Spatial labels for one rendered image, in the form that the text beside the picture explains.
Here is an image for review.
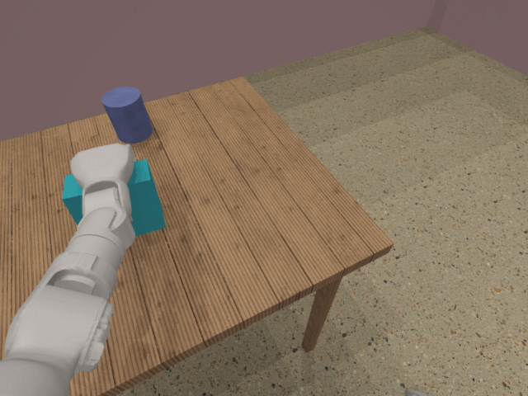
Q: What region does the table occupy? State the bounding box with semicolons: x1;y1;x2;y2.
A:
0;77;394;396

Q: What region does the left robot hand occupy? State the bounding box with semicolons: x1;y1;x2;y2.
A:
70;143;136;223

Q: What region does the sponge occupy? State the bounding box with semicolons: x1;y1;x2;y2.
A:
62;159;166;236

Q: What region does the left robot upper arm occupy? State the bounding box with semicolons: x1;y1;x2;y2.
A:
0;285;114;396

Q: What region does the robot left forearm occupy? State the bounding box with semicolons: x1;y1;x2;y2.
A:
5;177;135;357

